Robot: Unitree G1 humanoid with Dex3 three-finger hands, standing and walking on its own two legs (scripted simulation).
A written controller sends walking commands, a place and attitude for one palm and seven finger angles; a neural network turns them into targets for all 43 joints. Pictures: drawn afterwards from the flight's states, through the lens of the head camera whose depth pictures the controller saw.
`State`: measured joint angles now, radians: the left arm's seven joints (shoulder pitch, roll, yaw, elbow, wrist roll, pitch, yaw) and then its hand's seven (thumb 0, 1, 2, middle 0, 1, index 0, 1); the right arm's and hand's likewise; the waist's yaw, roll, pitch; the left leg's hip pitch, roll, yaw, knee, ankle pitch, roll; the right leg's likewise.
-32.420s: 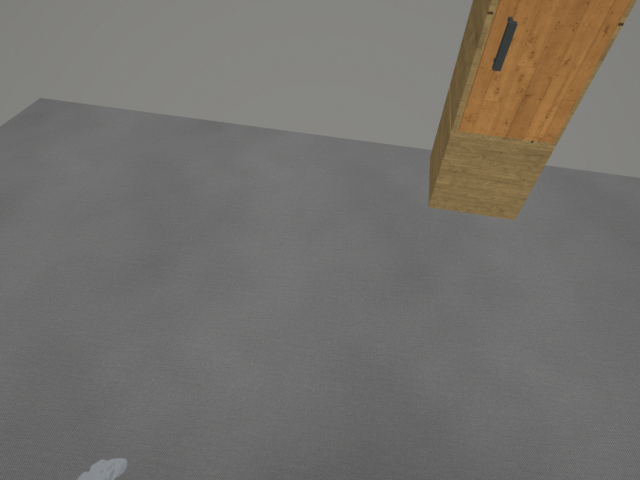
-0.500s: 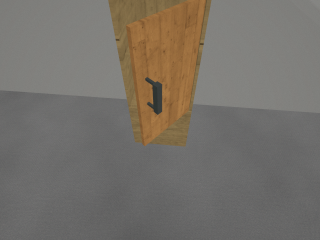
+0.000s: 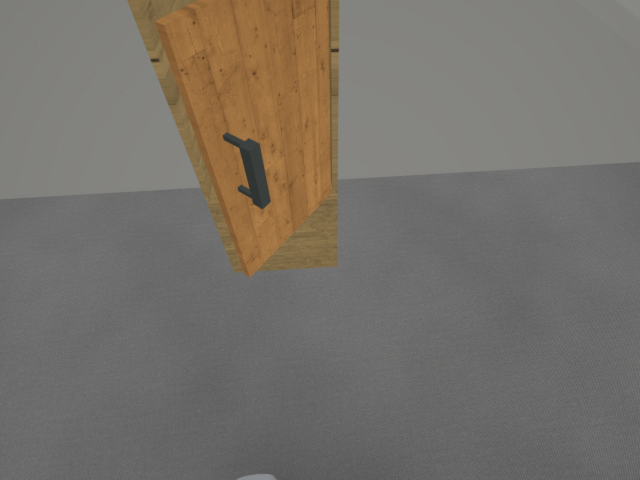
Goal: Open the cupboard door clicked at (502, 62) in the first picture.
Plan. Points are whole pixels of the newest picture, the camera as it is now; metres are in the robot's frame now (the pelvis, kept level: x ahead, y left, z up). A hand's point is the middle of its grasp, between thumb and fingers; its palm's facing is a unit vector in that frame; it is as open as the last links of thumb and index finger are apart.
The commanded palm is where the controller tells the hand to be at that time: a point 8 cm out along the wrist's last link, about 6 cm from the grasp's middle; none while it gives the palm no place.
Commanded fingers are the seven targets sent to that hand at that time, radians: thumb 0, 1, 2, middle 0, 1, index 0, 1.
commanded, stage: walk to a spot facing it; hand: left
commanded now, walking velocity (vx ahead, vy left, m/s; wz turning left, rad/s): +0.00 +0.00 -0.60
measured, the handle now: (246, 171) +0.59 +0.18 +0.00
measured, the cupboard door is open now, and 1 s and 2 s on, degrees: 51 51 51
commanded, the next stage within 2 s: none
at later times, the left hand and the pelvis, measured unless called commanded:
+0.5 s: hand out of the picture +0.10 +0.22 -0.17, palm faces -0.18 -0.95 -0.25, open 7.4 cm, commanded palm none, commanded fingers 0.00 0.90 0.90 -0.20 -0.30 -0.20 -0.30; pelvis +0.00 +0.02 +0.00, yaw -15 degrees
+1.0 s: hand (252, 428) +0.20 +0.13 -0.16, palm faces -0.54 -0.82 -0.20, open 7.4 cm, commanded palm none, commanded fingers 0.00 0.90 0.90 -0.20 -0.30 -0.20 -0.30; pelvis +0.00 +0.02 +0.00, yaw -33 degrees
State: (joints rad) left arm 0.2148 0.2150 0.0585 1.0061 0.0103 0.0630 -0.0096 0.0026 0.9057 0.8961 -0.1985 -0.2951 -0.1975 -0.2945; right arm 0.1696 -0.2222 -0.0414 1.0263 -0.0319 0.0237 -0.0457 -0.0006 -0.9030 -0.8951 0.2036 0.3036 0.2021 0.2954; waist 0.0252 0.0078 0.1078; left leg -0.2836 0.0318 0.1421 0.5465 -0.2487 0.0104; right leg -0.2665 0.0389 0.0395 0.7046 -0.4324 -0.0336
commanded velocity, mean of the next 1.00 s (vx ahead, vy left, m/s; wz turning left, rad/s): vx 0.00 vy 0.00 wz -0.60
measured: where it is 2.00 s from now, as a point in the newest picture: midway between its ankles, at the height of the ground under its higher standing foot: outside the picture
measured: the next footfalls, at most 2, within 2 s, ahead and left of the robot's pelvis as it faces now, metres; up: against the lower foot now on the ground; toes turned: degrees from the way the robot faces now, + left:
left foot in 0.46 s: +0.09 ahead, +0.13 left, +0.00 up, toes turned -26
right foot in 0.70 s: +0.01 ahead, -0.14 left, +0.00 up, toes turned -22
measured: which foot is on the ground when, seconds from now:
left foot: down 0.00-0.02, up 0.04-0.44, down 0.46-1.00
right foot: down 0.00-0.44, up 0.46-0.68, down 0.70-0.88, up 0.90-1.00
